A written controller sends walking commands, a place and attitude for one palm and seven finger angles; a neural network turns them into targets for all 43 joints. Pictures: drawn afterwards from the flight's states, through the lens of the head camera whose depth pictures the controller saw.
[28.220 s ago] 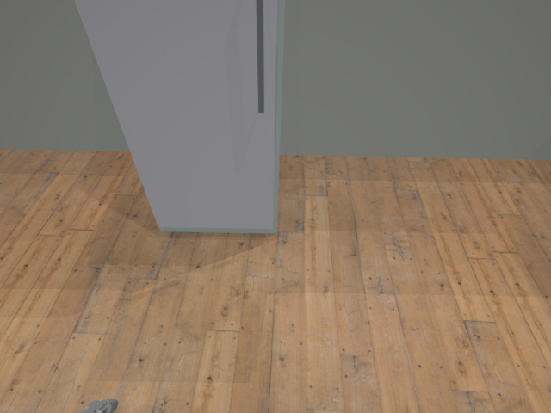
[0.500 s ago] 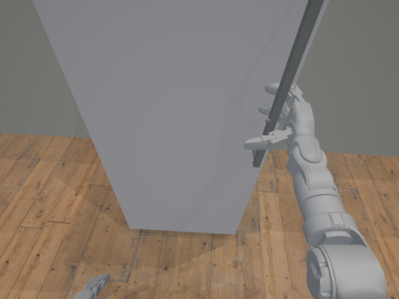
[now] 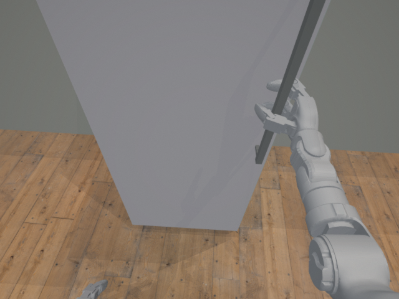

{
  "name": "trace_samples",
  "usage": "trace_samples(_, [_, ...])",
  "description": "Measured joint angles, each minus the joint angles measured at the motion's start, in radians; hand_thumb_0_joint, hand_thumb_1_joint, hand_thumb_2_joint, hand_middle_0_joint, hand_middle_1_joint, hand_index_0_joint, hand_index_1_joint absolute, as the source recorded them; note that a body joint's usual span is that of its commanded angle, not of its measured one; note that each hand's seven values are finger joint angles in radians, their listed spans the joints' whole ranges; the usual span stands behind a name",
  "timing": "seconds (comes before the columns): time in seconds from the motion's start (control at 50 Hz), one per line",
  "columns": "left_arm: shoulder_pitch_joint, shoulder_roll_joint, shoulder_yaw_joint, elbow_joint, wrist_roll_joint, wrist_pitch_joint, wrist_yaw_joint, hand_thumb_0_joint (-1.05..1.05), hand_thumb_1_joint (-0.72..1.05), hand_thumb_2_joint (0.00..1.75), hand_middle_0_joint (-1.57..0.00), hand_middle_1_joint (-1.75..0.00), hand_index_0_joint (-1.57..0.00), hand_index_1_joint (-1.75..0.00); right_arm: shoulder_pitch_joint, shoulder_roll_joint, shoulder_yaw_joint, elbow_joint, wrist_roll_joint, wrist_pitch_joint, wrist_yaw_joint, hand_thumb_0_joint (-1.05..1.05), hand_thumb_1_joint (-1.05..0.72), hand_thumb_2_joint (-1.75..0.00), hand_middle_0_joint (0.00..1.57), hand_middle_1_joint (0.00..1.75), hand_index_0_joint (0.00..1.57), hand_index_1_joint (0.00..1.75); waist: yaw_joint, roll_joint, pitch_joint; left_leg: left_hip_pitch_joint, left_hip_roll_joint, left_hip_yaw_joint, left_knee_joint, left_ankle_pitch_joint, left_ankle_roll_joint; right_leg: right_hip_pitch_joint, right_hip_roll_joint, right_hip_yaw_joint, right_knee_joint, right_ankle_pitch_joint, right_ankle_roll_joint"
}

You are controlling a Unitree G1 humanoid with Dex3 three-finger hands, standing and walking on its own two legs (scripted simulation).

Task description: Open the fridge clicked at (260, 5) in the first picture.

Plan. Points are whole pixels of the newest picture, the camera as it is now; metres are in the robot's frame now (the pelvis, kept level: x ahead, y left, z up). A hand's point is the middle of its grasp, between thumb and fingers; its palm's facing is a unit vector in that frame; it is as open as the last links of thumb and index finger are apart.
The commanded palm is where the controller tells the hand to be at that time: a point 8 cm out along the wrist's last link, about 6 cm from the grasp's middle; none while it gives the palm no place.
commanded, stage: grip the handle and tug to test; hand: right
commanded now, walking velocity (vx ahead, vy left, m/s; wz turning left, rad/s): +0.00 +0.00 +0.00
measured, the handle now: (281, 89) +0.51 -0.11 +0.18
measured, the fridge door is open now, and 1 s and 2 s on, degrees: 0 0 18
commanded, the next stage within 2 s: pull the door a little, standing still in 0.86 s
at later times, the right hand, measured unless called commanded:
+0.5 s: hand (270, 114) +0.45 -0.09 +0.15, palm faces -0.03 +1.00 -0.01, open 5.5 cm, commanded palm +0.42 -0.13 +0.15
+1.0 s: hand (270, 115) +0.45 -0.09 +0.15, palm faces -0.05 +1.00 +0.00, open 5.6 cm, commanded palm +0.42 -0.15 +0.15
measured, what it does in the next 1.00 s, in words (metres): stands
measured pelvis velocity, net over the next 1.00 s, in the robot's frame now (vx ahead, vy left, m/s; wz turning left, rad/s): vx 0.03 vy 0.00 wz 0.02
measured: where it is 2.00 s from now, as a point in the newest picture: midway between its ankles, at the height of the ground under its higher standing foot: outside the picture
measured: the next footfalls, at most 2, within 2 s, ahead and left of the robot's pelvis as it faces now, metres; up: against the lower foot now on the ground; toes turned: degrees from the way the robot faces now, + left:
none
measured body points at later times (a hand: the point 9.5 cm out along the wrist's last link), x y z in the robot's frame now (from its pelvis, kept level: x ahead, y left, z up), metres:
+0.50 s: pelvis +0.00 +0.00 +0.00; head +0.03 +0.01 +0.45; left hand +0.10 +0.25 -0.12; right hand +0.45 -0.15 +0.16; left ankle +0.01 +0.11 -0.73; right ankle +0.00 -0.11 -0.73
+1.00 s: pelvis +0.03 +0.00 +0.00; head +0.04 +0.02 +0.45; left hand +0.15 +0.24 -0.11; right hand +0.44 -0.14 +0.16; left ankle +0.01 +0.11 -0.73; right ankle +0.00 -0.11 -0.73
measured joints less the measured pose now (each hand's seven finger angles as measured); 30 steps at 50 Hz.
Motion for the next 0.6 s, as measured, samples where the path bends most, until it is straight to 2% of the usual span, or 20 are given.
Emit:
trace_samples(0.18, [0.009, 0.003, 0.005, 0.0, 0.0, -0.004, -0.005, 0.01, 0.9, 0.9, -0.2, -0.3, -0.2, -0.3, -0.001, -0.002, -0.002, 0.002, 0.002, -0.009, -0.004, 0.01, -0.77, -0.84, 0.39, 1.36, 0.37, 1.35, 0.0, -0.002, -0.004, -0.01, 0.0, -0.002, 0.003, -0.001, 0.001, -0.009, 0.0, -0.001, 0.001, 0.0, 0.001])
trace_samples(0.6, [-0.005, 0.0, 0.004, -0.009, -0.001, -0.001, -0.008, 0.01, 0.9, 0.9, -0.2, -0.3, -0.2, -0.3, 0.008, 0.011, 0.018, -0.022, 0.002, -0.001, -0.008, 0.01, -0.78, -0.84, 0.38, 1.37, 0.35, 1.37, -0.012, -0.002, -0.008, -0.007, 0.001, 0.005, 0.007, -0.011, 0.002, -0.008, 0.002, 0.006, 0.005, -0.007, 0.002])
